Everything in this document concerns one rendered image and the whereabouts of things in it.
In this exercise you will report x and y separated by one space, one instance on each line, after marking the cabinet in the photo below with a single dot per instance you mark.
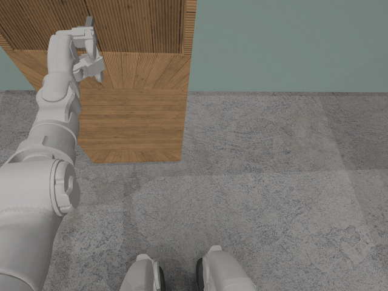
137 113

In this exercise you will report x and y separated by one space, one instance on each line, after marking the drawer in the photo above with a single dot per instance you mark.
141 26

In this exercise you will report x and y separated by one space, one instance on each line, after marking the robot left thigh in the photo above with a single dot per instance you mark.
143 275

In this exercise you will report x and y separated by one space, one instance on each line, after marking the left robot hand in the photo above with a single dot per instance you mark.
62 56

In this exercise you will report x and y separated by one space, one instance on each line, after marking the robot right shin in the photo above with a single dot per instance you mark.
206 286

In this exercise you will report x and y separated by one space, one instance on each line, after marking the left robot upper arm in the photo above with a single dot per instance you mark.
34 198

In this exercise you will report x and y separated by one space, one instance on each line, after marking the handle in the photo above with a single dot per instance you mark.
90 23

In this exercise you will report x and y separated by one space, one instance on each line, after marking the robot left forearm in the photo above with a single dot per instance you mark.
54 133

